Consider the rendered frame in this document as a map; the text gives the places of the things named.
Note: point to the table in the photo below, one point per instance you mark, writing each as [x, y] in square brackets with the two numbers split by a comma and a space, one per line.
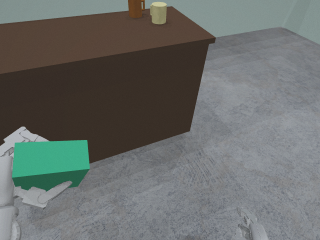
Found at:
[118, 82]

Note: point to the left robot hand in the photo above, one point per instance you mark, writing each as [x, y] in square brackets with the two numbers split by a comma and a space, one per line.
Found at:
[34, 197]

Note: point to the robot left forearm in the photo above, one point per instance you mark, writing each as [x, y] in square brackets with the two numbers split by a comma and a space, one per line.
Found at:
[9, 228]

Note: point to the right robot hand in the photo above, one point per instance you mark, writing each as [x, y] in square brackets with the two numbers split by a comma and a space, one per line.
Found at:
[255, 231]

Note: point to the sponge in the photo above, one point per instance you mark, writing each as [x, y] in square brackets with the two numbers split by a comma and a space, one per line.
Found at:
[45, 164]

